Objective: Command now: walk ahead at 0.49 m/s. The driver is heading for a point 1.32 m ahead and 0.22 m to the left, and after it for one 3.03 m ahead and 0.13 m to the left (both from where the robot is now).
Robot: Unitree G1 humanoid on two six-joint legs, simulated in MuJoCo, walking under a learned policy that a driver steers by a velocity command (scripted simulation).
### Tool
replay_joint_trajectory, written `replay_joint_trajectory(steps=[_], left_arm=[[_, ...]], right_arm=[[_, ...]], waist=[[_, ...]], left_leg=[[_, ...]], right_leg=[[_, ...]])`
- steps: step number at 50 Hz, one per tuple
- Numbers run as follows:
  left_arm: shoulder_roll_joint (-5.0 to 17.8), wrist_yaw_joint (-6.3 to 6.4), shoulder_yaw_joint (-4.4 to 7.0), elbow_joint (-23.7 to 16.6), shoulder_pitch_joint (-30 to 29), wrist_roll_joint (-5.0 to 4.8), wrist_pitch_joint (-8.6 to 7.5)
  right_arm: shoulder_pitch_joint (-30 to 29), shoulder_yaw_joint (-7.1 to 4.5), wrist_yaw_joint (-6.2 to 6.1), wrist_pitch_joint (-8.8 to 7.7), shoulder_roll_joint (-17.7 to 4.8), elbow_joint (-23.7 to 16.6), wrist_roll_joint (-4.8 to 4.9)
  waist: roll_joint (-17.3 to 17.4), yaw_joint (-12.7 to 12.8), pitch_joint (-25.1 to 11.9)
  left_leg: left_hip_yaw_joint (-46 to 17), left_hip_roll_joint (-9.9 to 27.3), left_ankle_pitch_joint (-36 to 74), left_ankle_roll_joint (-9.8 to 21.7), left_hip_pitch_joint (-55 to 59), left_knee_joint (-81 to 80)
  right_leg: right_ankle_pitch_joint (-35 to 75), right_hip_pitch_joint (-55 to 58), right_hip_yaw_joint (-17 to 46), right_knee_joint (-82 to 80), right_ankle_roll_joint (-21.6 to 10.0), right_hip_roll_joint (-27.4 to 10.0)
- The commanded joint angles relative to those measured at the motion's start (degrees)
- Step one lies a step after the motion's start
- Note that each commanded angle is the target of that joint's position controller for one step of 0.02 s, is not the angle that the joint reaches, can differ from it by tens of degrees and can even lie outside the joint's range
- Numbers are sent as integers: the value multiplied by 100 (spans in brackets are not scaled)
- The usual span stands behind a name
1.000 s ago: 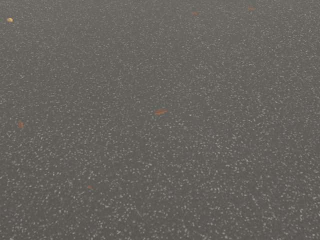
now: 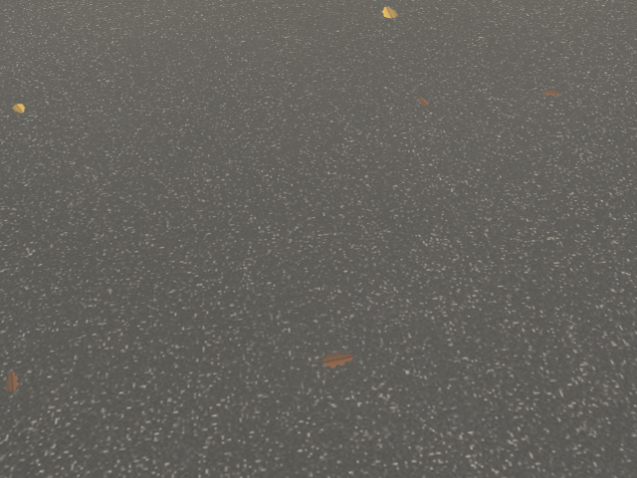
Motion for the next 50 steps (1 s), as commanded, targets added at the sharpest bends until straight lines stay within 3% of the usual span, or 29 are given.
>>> replay_joint_trajectory(steps=[1, 4, 7, 10, 12, 13, 14, 15, 16, 17, 18, 19, 20, 22, 25, 30, 33, 35, 36, 37, 38, 39, 40, 42, 44, 46, 48, 49, 50], left_arm=[[810, 120, 134, -341, -203, -26, -69], [920, 169, 152, -271, 130, -93, -21], [969, 174, 168, -145, 450, -137, 39], [997, 194, 198, -60, 580, -144, 128], [1087, 205, 235, -76, 453, -146, 187], [1097, 206, 231, -114, 308, -133, 216], [943, 202, 171, -167, 244, -77, 237], [696, 205, 53, -357, 292, 49, 212], [-57, 150, -138, -310, 1012, -56, 74], [678, 146, 15, -233, 721, -169, -46], [938, 148, 92, -355, 258, -244, -95], [892, 199, 102, -374, 48, -192, -67], [825, 246, 143, -389, -67, -117, -3], [536, 262, 132, -336, 140, -97, 165], [363, 298, 113, -409, 7, -47, 276], [392, 306, 91, -569, -794, -31, 378], [501, 310, 127, -596, -1020, -17, 415], [523, 307, 160, -530, -941, 33, 391], [682, 321, 211, -478, -867, 80, 380], [943, 352, 268, -449, -789, 91, 381], [997, 378, 281, -401, -917, 44, 427], [689, 350, 250, -353, -896, -63, 471], [725, 328, 296, -317, -863, -146, 504], [974, 318, 380, -281, -611, -138, 478], [1011, 342, 414, -281, -609, -101, 369], [918, 338, 403, -435, -1101, -133, 302], [728, 300, 364, -621, -1687, -188, 308], [430, 293, 293, -733, -1949, -210, 276], [290, 276, 240, -885, -2086, -224, 164]], right_arm=[[43, -57, -9, -5, -222, -259, -45], [-632, -27, 46, -50, -157, -427, -7], [-1141, 1, 139, -69, -163, -582, 52], [-1399, -3, 258, -127, -248, -756, 76], [-1098, -61, 302, -174, -401, -736, 74], [-588, -152, 295, -190, -558, -604, 63], [450, -312, 260, -199, -858, -286, 61], [1592, -445, 204, -179, -1398, -79, -10], [1694, -471, 262, -156, -1639, 8, -108], [1459, -307, 270, -169, -1015, -80, -91], [885, -220, 259, -177, -774, -209, -83], [391, -157, 287, -173, -640, -306, -83], [153, -128, 310, -165, -510, -316, -75], [137, -66, 315, -176, -329, -178, -160], [143, -77, 206, -159, -495, -11, -200], [301, -101, 67, 10, -705, 207, -142], [315, -87, 53, 91, -638, 354, -106], [188, -62, 38, 138, -544, 405, -9], [401, -43, 37, 139, -459, 473, -3], [697, -23, 33, 120, -363, 511, -110], [1352, -4, 30, 125, -171, 687, -156], [1203, 15, -11, 179, -149, 719, -147], [851, -15, -35, 248, -272, 626, -84], [452, -42, -57, 319, -300, 475, -2], [446, -41, -20, 250, -235, 458, 8], [745, -66, 11, 153, -210, 600, -20], [1107, -114, 9, 125, -273, 801, -47], [1527, -206, -16, 112, -568, 932, -30], [1717, -333, -12, 89, -1035, 973, 15]], waist=[[-414, -223, 350], [-447, 23, 362], [-497, 222, 469], [-550, 220, 532], [-666, -20, 361], [-690, -333, 68], [-582, -775, -568], [244, -1090, -1539], [1798, -640, -2070], [983, -751, -1737], [608, -622, -1078], [12, -399, -800], [-111, -254, -545], [131, -16, -488], [191, 122, -450], [263, -140, -519], [271, -188, -366], [158, -39, -320], [-71, -63, -359], [-456, -283, -511], [-1083, -681, -638], [-1117, -498, -604], [-1078, -351, -375], [-1195, -149, -41], [-1399, -203, 18], [-1247, -473, -83], [-783, -746, -28], [-8, -885, 51], [1014, -879, 368]], left_leg=[[-18, 162, 923, -123, -145, -956], [172, -63, 1510, -155, 55, -2119], [257, -195, 1439, -164, 96, -2708], [236, -271, 910, 6, 81, -3105], [349, -426, 489, 173, 651, -3315], [512, -619, 393, 292, 1399, -3433], [502, -661, 467, 484, 2771, -3410], [-955, 565, 525, 906, 4567, -3381], [-3564, 1603, 131, 1760, 6119, -4199], [-3467, 1455, 663, 1533, 5771, -4347], [-2387, 1313, 1953, 1319, 4966, -4250], [-1588, 1056, 3108, 1205, 4190, -4275], [-1071, 825, 3516, 1113, 3629, -4402], [-539, 543, 4059, 1040, 3054, -4634], [-14, 391, 4702, 1107, 2785, -4710], [254, 294, 4033, 973, 2822, -4700], [39, 408, 3171, 999, 2889, -4593], [-12, 264, 2307, 820, 2846, -4269], [-3, 20, 1673, 588, 2792, -4050], [171, -351, 816, 366, 2552, -3740], [360, -693, -344, 150, 2127, -3759], [556, -820, -1024, 44, 2122, -3681], [707, -937, -1457, 45, 1927, -3461], [735, -972, -1871, 146, 1415, -2824], [507, -843, -1612, 318, 1507, -2545], [435, -732, -1349, 488, 2200, -2930], [169, -553, -1216, 650, 3227, -3921], [-712, 38, -2009, 859, 3646, -4594], [-2083, 900, -2454, 1179, 4063, -5322]], right_leg=[[503, -454, 1164, -1025, -917, -1622], [567, -125, 928, -960, -730, -1537], [456, 349, 908, -787, -694, -1675], [548, 927, 1007, -443, -618, -1944], [1227, 1086, 1025, -37, -512, -2024], [2193, 1035, 866, 566, -403, -1869], [2722, 644, 597, 1771, -242, -1524], [1176, -597, 238, 3803, -13, -1087], [-2358, -2753, 474, 5484, 307, -50], [-2486, -3217, 1174, 6124, 239, -365], [-2032, -3288, 1065, 6174, 208, -597], [-1659, -2951, 883, 5951, 297, -874], [-1455, -2735, 806, 5577, 360, -1019], [-1119, -2133, 728, 5111, 422, -1103], [-632, -1955, 637, 4120, 549, -1043], [285, -1441, 508, 2487, 597, -919], [119, -1306, 550, 2031, 501, -899], [517, -858, 468, 1234, 338, -829], [1440, -459, 617, 872, 231, -948], [2709, 78, 932, 1023, 96, -1301], [2799, 505, 1164, 1234, -307, -1554], [1407, 314, 1266, 1073, -417, -1521], [-273, 53, 1431, 829, -423, -1471], [-2676, -179, 2317, 105, -653, -1878], [-2914, -371, 2922, -313, -828, -2205], [-2539, -824, 2534, -288, -641, -2036], [-2102, -1657, 1535, 250, -185, -1397], [-1751, -2326, 710, 1343, 143, -835], [-1284, -3194, 46, 2397, 320, -367]])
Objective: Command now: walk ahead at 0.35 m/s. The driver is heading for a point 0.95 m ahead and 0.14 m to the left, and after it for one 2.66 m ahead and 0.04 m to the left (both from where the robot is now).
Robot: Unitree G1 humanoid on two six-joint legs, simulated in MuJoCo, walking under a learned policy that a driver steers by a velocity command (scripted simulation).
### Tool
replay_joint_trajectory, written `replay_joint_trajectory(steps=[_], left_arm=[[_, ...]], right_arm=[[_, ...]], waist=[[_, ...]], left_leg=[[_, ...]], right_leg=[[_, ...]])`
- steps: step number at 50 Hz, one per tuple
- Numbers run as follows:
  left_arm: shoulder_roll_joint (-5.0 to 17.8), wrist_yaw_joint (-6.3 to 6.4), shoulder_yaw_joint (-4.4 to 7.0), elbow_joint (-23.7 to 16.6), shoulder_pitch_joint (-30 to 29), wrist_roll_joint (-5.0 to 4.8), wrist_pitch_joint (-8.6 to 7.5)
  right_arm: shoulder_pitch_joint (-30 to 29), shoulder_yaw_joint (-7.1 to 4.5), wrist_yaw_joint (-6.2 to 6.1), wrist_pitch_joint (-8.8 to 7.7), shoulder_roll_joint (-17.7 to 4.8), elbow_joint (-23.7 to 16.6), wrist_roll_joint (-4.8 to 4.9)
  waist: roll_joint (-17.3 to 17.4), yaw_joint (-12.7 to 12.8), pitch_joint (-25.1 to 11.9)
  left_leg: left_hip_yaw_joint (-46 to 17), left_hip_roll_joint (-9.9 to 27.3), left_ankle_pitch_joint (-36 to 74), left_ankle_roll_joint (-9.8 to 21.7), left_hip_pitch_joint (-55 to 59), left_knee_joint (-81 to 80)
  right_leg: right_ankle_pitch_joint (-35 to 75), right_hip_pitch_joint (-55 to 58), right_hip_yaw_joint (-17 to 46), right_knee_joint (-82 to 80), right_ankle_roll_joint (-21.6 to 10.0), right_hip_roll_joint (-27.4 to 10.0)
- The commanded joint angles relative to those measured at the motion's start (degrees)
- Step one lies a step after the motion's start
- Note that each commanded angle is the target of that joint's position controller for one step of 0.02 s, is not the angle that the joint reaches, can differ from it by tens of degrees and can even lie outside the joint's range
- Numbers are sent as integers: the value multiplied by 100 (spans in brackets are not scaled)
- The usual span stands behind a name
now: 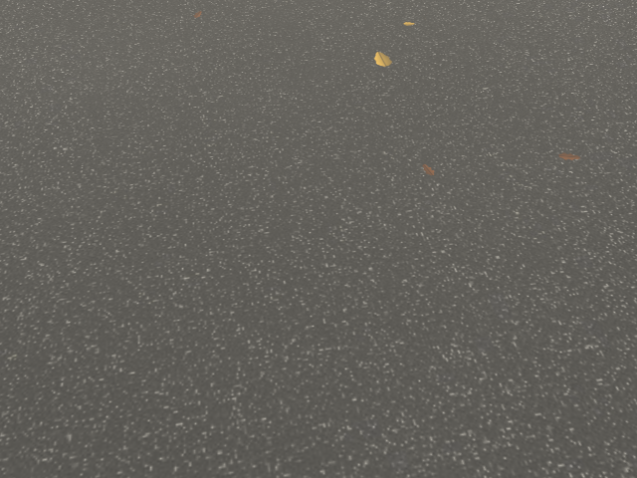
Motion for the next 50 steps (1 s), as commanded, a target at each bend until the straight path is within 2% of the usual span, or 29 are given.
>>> replay_joint_trajectory(steps=[1, 2, 5, 7, 10, 13, 15, 16, 17, 18, 19, 20, 21, 22, 23, 24, 26, 27, 30, 33, 37, 41, 43, 45, 46, 47, 48, 49, 50], left_arm=[[512, -44, 42, -819, -1437, -41, -327], [613, -84, 90, -736, -1258, -62, -380], [474, -201, 80, -567, -1058, -8, -428], [242, -260, 7, -628, -1323, -11, -400], [54, -320, -104, -792, -1850, -5, -338], [219, -352, -116, -919, -2089, -38, -292], [411, -366, -67, -965, -2012, -40, -291], [550, -362, -2, -923, -1753, -25, -297], [704, -341, 95, -766, -1197, -3, -295], [933, -306, 240, -461, -239, -15, -281], [1352, -242, 375, -235, 830, 31, -262], [1722, -269, 391, -118, 1274, 117, -240], [1242, -300, 248, -153, 1003, 71, -277], [975, -301, 158, -281, 383, 46, -325], [765, -317, 83, -404, -133, 68, -361], [586, -348, 32, -438, -433, 125, -392], [414, -362, -22, -352, -474, 182, -420], [448, -337, -22, -288, -361, 172, -427], [732, -200, 20, -169, -10, 183, -437], [796, -105, 22, -113, 313, 170, -397], [855, -68, 24, -15, 738, 103, -367], [921, -62, 58, 155, 1148, 65, -277], [983, -51, 96, 196, 1187, 45, -226], [1076, -45, 135, 173, 1046, 36, -179], [1072, -47, 131, 136, 896, 30, -151], [906, -49, 67, 80, 850, 59, -135], [600, -56, -43, -80, 1041, 149, -158], [0, -106, -219, -59, 1488, 113, -310], [647, -132, -64, -80, 1036, -39, -432]], right_arm=[[1134, -276, -35, -119, -1071, 130, -36], [1178, -207, -36, -187, -784, 138, -67], [1050, -149, 24, -203, -630, 60, 13], [980, -114, 32, -124, -570, 17, -17], [1047, -138, 11, -85, -758, 16, -39], [1217, -199, 22, -117, -931, 118, 36], [1150, -235, 23, -121, -968, 157, 81], [1051, -255, 19, -114, -1015, 147, 87], [946, -259, 10, -98, -1008, 129, 96], [880, -227, 4, -78, -914, 92, 68], [824, -156, 5, -69, -768, -61, -38], [1480, 80, 46, -183, 130, -140, 14], [1033, -45, 75, -316, -363, -134, 160], [506, -136, 84, -389, -677, -336, 272], [267, -158, 34, -395, -725, -381, 246], [210, -216, -22, -353, -688, -373, 149], [518, -237, -60, -194, -433, -312, 108], [513, -245, -70, -139, -366, -324, 112], [-147, -303, -84, -73, -485, -585, 43], [-744, -301, -24, -89, -460, -772, 3], [-1536, -219, 80, -121, -347, -974, 39], [-2139, -141, 217, -168, -351, -1210, 92], [-2223, -132, 283, -206, -424, -1309, 110], [-1842, -198, 310, -240, -625, -1263, 121], [-1233, -297, 299, -251, -799, -1092, 103], [-172, -454, 259, -254, -1118, -762, 82], [837, -578, 200, -239, -1609, -561, -28], [1004, -557, 254, -233, -1726, -480, -28], [753, -401, 258, -252, -1189, -530, 21]], waist=[[1210, -589, 751], [874, -445, 697], [460, -225, 436], [509, -246, 482], [659, -374, 685], [803, -376, 850], [830, -201, 848], [854, 3, 681], [839, 319, 343], [742, 747, -194], [65, 1118, -948], [-1595, 723, -1937], [-1118, 827, -1590], [-918, 678, -720], [-418, 461, -344], [-276, 261, -81], [-455, -34, -7], [-440, -75, 85], [-286, -23, 400], [-250, 113, 475], [-237, 367, 592], [-226, 560, 741], [-306, 512, 734], [-473, 232, 494], [-493, -126, 119], [-375, -557, -550], [492, -711, -1479], [1799, -423, -2072], [1227, -525, -1627]], left_leg=[[-3148, 2220, -747, 1151, 1595, -2077], [-2964, 2190, 125, 1116, 2070, -1900], [-1966, 1931, 2035, 795, 2467, -1757], [-1361, 1583, 2250, 656, 1934, -1908], [-808, 1275, 2098, 566, 1060, -2085], [-765, 1437, 1977, 553, 911, -2149], [-726, 1600, 2474, 473, 1128, -1938], [-635, 1612, 3288, 396, 1192, -1603], [-435, 1490, 4228, 279, 1145, -965], [-223, 1246, 4637, 125, 756, 98], [-12, 916, 3126, -99, -532, 1950], [-249, -133, -964, -403, -2273, 4010], [-1003, 65, -1259, -283, -2873, 4847], [-857, 374, -812, -134, -3285, 5000], [-745, 684, -228, -75, -3011, 4758], [-700, 864, 121, -66, -2674, 4423], [-742, 1034, 358, -45, -2059, 4001], [-700, 1057, 376, -66, -2031, 3804], [-662, 1110, 1044, -238, -2652, 3013], [-623, 1051, 1912, -342, -3007, 2062], [-384, 818, 2530, -370, -2815, 960], [-318, 693, 2205, -320, -2900, 351], [-296, 629, 1815, -200, -2770, 146], [-137, 420, 1429, -30, -2032, -16], [47, 207, 1427, 101, -1144, -140], [-12, 216, 1533, 306, 365, -56], [-1761, 1544, 1228, 826, 2345, -69], [-4310, 2456, 359, 1508, 3533, -983], [-4109, 2239, -23, 1240, 3234, -1172]], right_leg=[[-927, -2770, 32, 1398, -122, -27], [-922, -3255, 242, 1965, -184, -187], [-237, -3458, 249, 2298, -239, -511], [315, -2885, -13, 1725, -132, -459], [1052, -1872, -304, 718, -44, -234], [1205, -1334, -334, 214, -135, -152], [1082, -1065, -299, -24, -301, -123], [1024, -629, -354, -96, -402, -18], [1010, 137, -455, -130, -512, 134], [1011, 1367, -470, -113, -667, 209], [779, 3054, 783, -105, -1004, -841], [-631, 4455, 3728, -1171, -1910, -2252], [-1272, 3987, 4233, -1743, -1743, -2149], [-1061, 3181, 3398, -1816, -1481, -1996], [-471, 2292, 2676, -1934, -1317, -1781], [76, 1543, 2108, -2066, -1210, -1555], [337, 862, 1514, -2350, -1147, -1285], [421, 696, 1346, -2469, -1182, -1241], [611, 711, 1145, -2728, -1271, -1268], [924, 1018, 902, -2752, -1172, -1206], [1107, 1270, 542, -2726, -1035, -1100], [1278, 1964, 467, -2404, -1022, -1321], [1541, 2248, 500, -2157, -965, -1476], [2637, 2355, 461, -1687, -848, -1515], [3677, 2280, 269, -971, -733, -1336], [3938, 1739, 15, 275, -554, -1008], [2172, 118, -299, 2366, -265, -513], [-1695, -1625, 208, 3833, -62, 430], [-1673, -2246, 767, 4445, -177, 72]])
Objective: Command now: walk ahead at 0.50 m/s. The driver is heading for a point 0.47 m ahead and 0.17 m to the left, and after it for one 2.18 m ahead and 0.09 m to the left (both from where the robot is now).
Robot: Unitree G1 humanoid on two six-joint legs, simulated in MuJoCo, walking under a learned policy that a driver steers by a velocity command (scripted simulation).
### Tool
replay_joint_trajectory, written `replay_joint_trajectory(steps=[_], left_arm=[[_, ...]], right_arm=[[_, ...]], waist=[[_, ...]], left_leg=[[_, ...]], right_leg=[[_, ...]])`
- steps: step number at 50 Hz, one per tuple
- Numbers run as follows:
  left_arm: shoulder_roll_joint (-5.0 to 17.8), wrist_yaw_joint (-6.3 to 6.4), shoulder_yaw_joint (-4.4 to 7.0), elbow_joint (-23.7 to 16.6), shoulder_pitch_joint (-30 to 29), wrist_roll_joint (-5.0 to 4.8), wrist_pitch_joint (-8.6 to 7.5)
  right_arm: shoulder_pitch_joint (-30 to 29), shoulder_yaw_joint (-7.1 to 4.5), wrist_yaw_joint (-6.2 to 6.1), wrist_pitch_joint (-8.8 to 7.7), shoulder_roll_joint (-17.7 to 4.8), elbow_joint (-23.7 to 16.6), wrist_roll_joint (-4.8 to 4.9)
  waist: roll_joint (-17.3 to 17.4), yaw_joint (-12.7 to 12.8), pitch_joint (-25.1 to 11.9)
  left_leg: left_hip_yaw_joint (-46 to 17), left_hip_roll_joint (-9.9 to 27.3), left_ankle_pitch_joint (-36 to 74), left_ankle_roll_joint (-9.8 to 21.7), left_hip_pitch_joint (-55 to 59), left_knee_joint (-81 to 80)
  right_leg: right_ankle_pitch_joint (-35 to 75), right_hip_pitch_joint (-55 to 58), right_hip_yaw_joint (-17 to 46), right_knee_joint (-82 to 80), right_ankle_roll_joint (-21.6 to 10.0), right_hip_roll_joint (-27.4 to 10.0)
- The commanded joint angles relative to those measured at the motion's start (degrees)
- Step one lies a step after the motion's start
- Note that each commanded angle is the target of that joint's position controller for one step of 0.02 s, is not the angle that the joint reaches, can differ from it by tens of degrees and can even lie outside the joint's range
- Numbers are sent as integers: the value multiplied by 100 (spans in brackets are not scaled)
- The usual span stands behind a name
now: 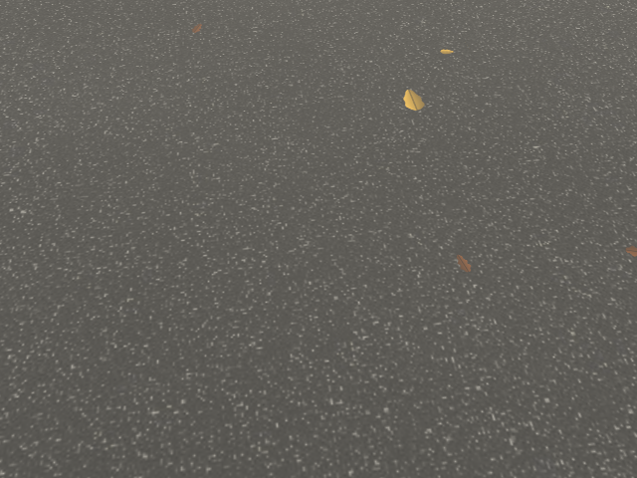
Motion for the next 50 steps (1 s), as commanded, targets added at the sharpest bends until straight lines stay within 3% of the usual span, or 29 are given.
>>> replay_joint_trajectory(steps=[1, 2, 3, 4, 6, 10, 16, 18, 20, 22, 23, 24, 25, 26, 27, 28, 29, 30, 32, 35, 40, 43, 45, 47, 48, 49, 50], left_arm=[[714, -54, 88, -559, -300, -182, -345], [682, -9, 101, -584, -536, -149, -354], [634, 21, 146, -582, -614, -76, -307], [530, 20, 157, -555, -483, -58, -222], [332, 35, 151, -554, -427, -26, -104], [392, 70, 191, -911, -1336, 93, -95], [277, -53, 116, -1225, -2493, 20, -192], [322, -109, 95, -1345, -2759, -13, -239], [487, -152, 126, -1407, -2748, -33, -298], [688, -154, 198, -1343, -2363, -39, -350], [858, -126, 295, -1177, -1751, -19, -368], [1154, -88, 407, -975, -744, 67, -398], [1686, -50, 534, -886, 36, 144, -361], [1485, -96, 457, -857, 91, 133, -321], [942, -97, 309, -974, -333, 99, -321], [670, -93, 226, -1048, -703, 78, -303], [531, -104, 177, -1054, -1049, 101, -289], [426, -103, 145, -1035, -1226, 144, -290], [444, -86, 158, -988, -1356, 205, -305], [711, 12, 242, -909, -1322, 206, -308], [959, 193, 290, -968, -1329, 126, -99], [1114, 214, 330, -959, -1205, 8, 30], [1223, 232, 373, -1007, -1264, -74, 117], [1172, 248, 373, -1070, -1325, -129, 201], [1002, 198, 312, -1032, -885, 24, 197], [382, 77, 102, -1181, -596, 368, 131], [623, -17, 81, -1109, -418, 164, 80]], right_arm=[[1627, -209, -40, -14, -900, 188, 13], [1170, -158, -33, -16, -778, 91, -32], [931, -112, -14, -27, -618, 62, -84], [861, -64, 1, -36, -484, 88, -129], [1032, -69, -9, -54, -537, 190, -92], [1471, -124, -164, -15, -816, 308, -44], [2008, -148, -271, 64, -855, 436, 36], [2147, -168, -290, 104, -860, 479, 68], [2117, -213, -331, 153, -925, 463, 86], [1989, -262, -348, 210, -990, 406, 82], [1903, -237, -346, 229, -904, 343, 74], [1780, -147, -325, 235, -655, 185, 20], [2260, -22, -314, 174, -149, 5, -8], [2526, 7, -298, 91, -181, -69, 145], [2196, -138, -308, 84, -759, -49, 238], [1813, -172, -319, 111, -851, -126, 218], [1656, -192, -332, 150, -775, -156, 164], [1642, -230, -328, 209, -688, -173, 125], [1691, -233, -315, 346, -479, -243, 134], [1485, -234, -315, 453, -422, -508, 48], [710, -155, -107, 490, -358, -885, 14], [400, -193, 26, 549, -515, -1149, -6], [461, -254, 86, 575, -678, -1261, -19], [1232, -404, 77, 540, -949, -1111, -18], [1616, -561, -50, 521, -1434, -1058, -52], [1504, -570, -194, 548, -1877, -1184, -148], [1485, -381, -146, 514, -1489, -1370, -206]], waist=[[968, -781, -1260], [453, -596, -905], [371, -431, -599], [465, -258, -545], [471, -167, -404], [292, -288, -44], [451, -607, 148], [489, -667, 207], [554, -555, 178], [699, -307, -4], [674, -5, -334], [397, 416, -1138], [-942, 346, -2092], [-2006, 223, -2490], [-1218, 211, -1643], [-725, 150, -1050], [-457, -17, -662], [-577, -166, -441], [-620, -329, -236], [-433, -452, -199], [-390, -221, -299], [-429, -157, -334], [-506, -256, -382], [-305, -662, -729], [498, -732, -1120], [1898, -243, -1557], [1334, -439, -2720]], left_leg=[[-3216, 1890, -881, 1108, 4068, -1602], [-2604, 1680, -364, 988, 3236, -1760], [-2154, 1482, 52, 936, 2572, -1950], [-1871, 1351, 187, 905, 2204, -2124], [-1612, 1241, 414, 1002, 1863, -2378], [-1457, 1170, 653, 1077, 1928, -2618], [-1216, 931, 383, 839, 1921, -2471], [-1366, 1036, 297, 825, 2149, -2246], [-1580, 1176, 235, 745, 2338, -1976], [-1727, 1210, 607, 645, 2370, -1552], [-1624, 969, 1159, 521, 2258, -944], [-1367, 571, 951, 343, 1603, 459], [-715, -250, -966, -63, -286, 2553], [-999, -340, -2852, -96, -1409, 3768], [-1197, 27, -2487, -48, -1808, 4294], [-1022, 298, -1944, -8, -1785, 4244], [-959, 496, -1511, -18, -1507, 3985], [-981, 666, -1227, -17, -1267, 3710], [-869, 722, -1038, -90, -861, 3504], [-732, 645, -600, -260, -967, 2834], [-219, 459, 689, -281, -387, 1097], [-123, 356, 377, -156, -330, 583], [8, 201, -164, 20, -151, 344], [209, -196, 231, 307, 906, -489], [-615, 259, 2497, 602, 2210, -746], [-2481, 1771, 5687, 1498, 3787, -158], [-3517, 2431, 4536, 2206, 3947, -634]], right_leg=[[230, -3688, 471, 2783, -286, -213], [769, -3423, 341, 2502, -293, -497], [1083, -3160, 321, 2169, -278, -669], [1282, -2833, 358, 1978, -280, -790], [1404, -2683, 281, 1596, -213, -839], [2397, -3305, 242, 220, 77, -770], [3481, -2745, 105, -1569, 208, -326], [3358, -2695, 169, -1847, 189, -284], [3112, -2428, 273, -2124, 134, -264], [2669, -1766, 192, -2216, 44, -177], [2494, -930, 98, -2334, -79, -100], [2428, 611, 535, -2113, -370, -618], [1979, 2802, 2419, -2223, -973, -1973], [945, 3160, 4290, -3074, -1426, -2525], [460, 2437, 3626, -3195, -1163, -2293], [673, 1581, 2679, -3265, -908, -2073], [1144, 799, 2045, -3450, -796, -1811], [1489, 312, 1552, -3630, -733, -1622], [2908, -234, 782, -3785, -774, -1480], [5025, -279, -45, -3682, -926, -1498], [5061, -142, -932, -3552, -833, -1345], [5028, 394, -965, -3184, -745, -1547], [5420, 637, -964, -2675, -628, -1646], [5623, 556, -1175, -1312, -334, -1353], [4224, -337, -1266, -1, 49, -937], [-1011, -2321, -1152, 1949, 405, -105], [-1440, -2566, 99, 2780, 407, 35]])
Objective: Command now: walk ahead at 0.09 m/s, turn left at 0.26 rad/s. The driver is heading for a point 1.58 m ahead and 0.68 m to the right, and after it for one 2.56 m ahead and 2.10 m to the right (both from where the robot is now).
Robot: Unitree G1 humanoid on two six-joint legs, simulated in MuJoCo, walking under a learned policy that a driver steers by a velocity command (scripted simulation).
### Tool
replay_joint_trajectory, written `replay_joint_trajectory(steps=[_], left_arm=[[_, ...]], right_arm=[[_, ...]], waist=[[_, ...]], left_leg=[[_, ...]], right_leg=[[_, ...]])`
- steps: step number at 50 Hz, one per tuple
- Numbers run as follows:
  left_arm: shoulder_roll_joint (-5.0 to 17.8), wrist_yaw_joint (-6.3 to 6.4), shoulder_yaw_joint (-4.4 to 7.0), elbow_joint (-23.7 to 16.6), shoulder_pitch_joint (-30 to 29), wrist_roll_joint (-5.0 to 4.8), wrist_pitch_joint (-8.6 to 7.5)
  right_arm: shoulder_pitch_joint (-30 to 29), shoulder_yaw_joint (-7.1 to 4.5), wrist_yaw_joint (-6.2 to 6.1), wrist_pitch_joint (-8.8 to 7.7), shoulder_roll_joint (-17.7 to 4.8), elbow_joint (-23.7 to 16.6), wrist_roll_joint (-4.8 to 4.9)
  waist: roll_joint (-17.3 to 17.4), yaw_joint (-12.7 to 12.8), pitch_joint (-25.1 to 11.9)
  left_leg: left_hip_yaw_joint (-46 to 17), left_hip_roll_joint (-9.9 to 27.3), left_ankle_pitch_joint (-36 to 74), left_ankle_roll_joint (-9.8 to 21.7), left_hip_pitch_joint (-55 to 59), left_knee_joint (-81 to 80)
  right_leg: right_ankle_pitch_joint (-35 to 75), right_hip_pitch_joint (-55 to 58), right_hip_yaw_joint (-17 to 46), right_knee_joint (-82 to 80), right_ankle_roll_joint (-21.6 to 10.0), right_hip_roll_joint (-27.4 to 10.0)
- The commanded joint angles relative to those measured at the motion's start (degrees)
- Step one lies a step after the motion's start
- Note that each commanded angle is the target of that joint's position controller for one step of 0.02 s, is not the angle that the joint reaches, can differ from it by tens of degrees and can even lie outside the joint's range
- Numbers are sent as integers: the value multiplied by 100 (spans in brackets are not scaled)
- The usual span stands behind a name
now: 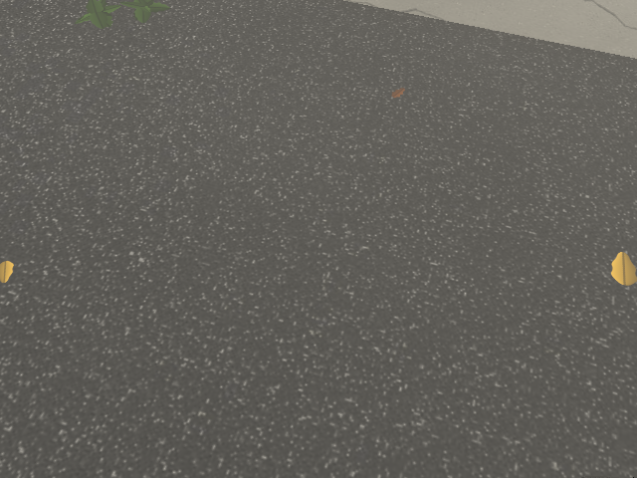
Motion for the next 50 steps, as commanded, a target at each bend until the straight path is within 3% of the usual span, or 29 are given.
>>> replay_joint_trajectory(steps=[1, 2, 3, 5, 7, 11, 15, 18, 20, 21, 22, 23, 24, 25, 27, 29, 34, 40, 43, 44, 45, 46, 47, 48, 49, 50], left_arm=[[689, -173, 54, -287, 310, -199, -67], [550, -159, 20, -274, 139, -214, -1], [477, -97, 10, -160, 73, -135, 91], [468, -20, 21, -15, 287, -76, 257], [368, 28, -18, 56, 361, -78, 278], [593, 53, 42, -139, -9, -104, 337], [490, 27, 73, -271, -149, -113, 396], [418, -52, 86, -235, 103, -122, 392], [424, -131, 114, -100, 572, -82, 398], [591, -153, 157, -92, 700, -20, 401], [1169, -70, 285, -142, 844, -7, 389], [1534, -91, 343, -253, 920, 23, 315], [1404, -118, 329, -324, 907, 132, 153], [1194, -99, 282, -370, 678, 56, 26], [882, -30, 189, -423, 485, -131, -58], [754, 25, 142, -385, 751, -112, -91], [892, 47, 196, -410, 1087, -112, -167], [1008, 5, 263, -494, 1302, -172, -92], [956, -10, 257, -620, 1150, -179, -46], [827, -6, 217, -683, 1075, -173, -35], [619, -10, 149, -788, 945, -130, -53], [233, -17, 33, -975, 885, -65, -79], [97, -5, -23, -1267, 1312, -195, -175], [718, -8, 115, -1100, 1361, -299, -196], [883, -34, 158, -1091, 1000, -265, -192], [743, -37, 142, -1064, 893, -213, -193]], right_arm=[[918, -116, -65, -69, -752, -323, -111], [616, -9, -60, -101, -437, -222, -35], [381, 73, -63, -113, -248, -171, -26], [27, 60, -103, -132, -349, -35, -156], [-91, 35, -177, -174, -419, 69, -228], [3, -75, -375, -68, -760, 194, -119], [-49, -92, -470, 24, -701, 272, -73], [-204, -122, -488, 90, -728, 301, -11], [-325, -152, -486, 160, -764, 343, 124], [-142, -149, -477, 189, -643, 447, 186], [-40, -95, -425, 199, -305, 352, 30], [-713, -91, -427, 123, -304, 4, -27], [-1038, -123, -382, 41, -428, -93, 44], [-985, -197, -336, -18, -623, -24, 142], [-776, -269, -345, -97, -762, 210, 85], [-857, -250, -293, -228, -622, 235, 66], [-1070, -162, -186, -437, -406, 262, 101], [-1439, -67, -49, -602, -496, 86, 198], [-941, -117, -18, -711, -714, 186, 223], [-483, -171, -37, -738, -816, 327, 200], [206, -258, -85, -758, -1030, 470, 143], [1171, -351, -149, -745, -1414, 594, 36], [1532, -405, -85, -672, -1734, 767, -24], [1200, -254, -65, -663, -1148, 677, 43], [963, -155, -71, -638, -773, 612, 77], [754, -94, -62, -613, -621, 609, 38]], waist=[[521, -449, -2378], [282, -320, -1845], [121, -212, -1528], [415, 71, -1214], [543, 97, -1177], [592, -138, -1079], [563, -202, -788], [588, -58, -870], [604, 211, -920], [273, 234, -757], [-1246, -2, -746], [-1603, 235, -571], [-1084, 332, -589], [-881, 157, -386], [-805, 25, -193], [-721, 49, -240], [-796, 189, -249], [-909, 382, -63], [-1094, 73, -241], [-1068, -161, -423], [-951, -502, -839], [22, -863, -1653], [1919, -564, -1961], [1318, -529, -1307], [889, -581, -709], [582, -473, -492]], left_leg=[[-2678, 2200, 3947, 1738, 3457, -893], [-2068, 1846, 3072, 1349, 2921, -962], [-1754, 1620, 2357, 1083, 2323, -1149], [-1168, 1340, 1919, 927, 1163, -1525], [-863, 1267, 1701, 916, 1002, -1633], [-1036, 1626, 446, 1019, 1376, -1847], [-985, 1787, -140, 955, 1574, -1931], [-644, 1742, 291, 801, 1678, -1664], [-267, 1573, 443, 481, 1540, -1209], [60, 1293, 53, 53, 1226, -594], [759, 572, -1485, -556, -120, 1017], [243, -238, -2997, -744, -1380, 1960], [-436, -68, -2662, -628, -1695, 2519], [-626, 129, -1921, -506, -1929, 2513], [-631, 282, -1063, -521, -1911, 2163], [-594, 223, -433, -577, -1691, 1761], [-544, 69, 292, -749, -1066, 420], [-493, -43, 71, -779, -271, -598], [-445, -107, -1, -622, 665, -974], [-403, -92, 81, -500, 1348, -1183], [-684, 267, 39, -273, 2474, -1113], [-1897, 1389, -615, 150, 4071, -1137], [-4362, 2439, -1837, 881, 4887, -1823], [-4241, 2419, -2515, 861, 4414, -1939], [-3273, 2083, -2083, 649, 3803, -1954], [-2648, 1777, -1485, 524, 3307, -2048]], right_leg=[[-713, -2119, 1254, 2772, 24, 74], [-377, -2187, 1252, 2260, -10, -152], [-140, -1923, 1296, 1748, 14, -322], [420, -919, 1157, 1065, 104, -262], [619, -536, 1082, 355, 148, -170], [779, -836, 948, 214, 89, -82], [553, -1108, 865, 166, -39, -98], [774, -663, 605, -532, -177, 49], [1595, 5, 366, -1701, -397, 266], [2182, 297, 804, -2498, -652, 144], [3180, 990, 2749, -2939, -1238, -1177], [2770, 1041, 4094, -3300, -2191, -1846], [1153, 1002, 4305, -3656, -2219, -1727], [145, 1074, 3991, -3793, -1845, -1457], [-109, 1095, 3540, -3949, -1427, -1162], [422, 1230, 3243, -4019, -1335, -946], [1436, 1148, 2778, -3918, -1330, -662], [1423, 761, 3095, -3581, -1398, -660], [1889, 637, 3362, -3193, -1289, -638], [2115, 466, 3299, -2852, -1162, -463], [2342, -29, 3060, -2069, -961, -172], [1685, -1109, 2353, -249, -646, 343], [-458, -2709, 1866, 1267, -455, 852], [-137, -3272, 2012, 2073, -421, 345], [405, -3334, 1901, 2197, -436, 151], [843, -3136, 1801, 2109, -431, 21]])
Keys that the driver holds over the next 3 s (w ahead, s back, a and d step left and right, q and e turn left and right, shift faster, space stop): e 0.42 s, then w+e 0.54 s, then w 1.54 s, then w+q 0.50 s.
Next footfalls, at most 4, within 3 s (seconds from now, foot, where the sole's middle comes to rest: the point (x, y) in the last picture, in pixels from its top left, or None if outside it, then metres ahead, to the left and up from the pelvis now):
0.42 right None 0.04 -0.14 -0.76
0.90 left None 0.32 0.03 -0.76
1.36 right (516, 470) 0.45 -0.36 -0.76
1.90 left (475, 300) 0.84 -0.33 -0.76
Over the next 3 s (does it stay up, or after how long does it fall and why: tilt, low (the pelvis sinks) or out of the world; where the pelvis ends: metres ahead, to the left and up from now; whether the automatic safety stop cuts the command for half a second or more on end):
stays up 1.18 -0.66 -0.01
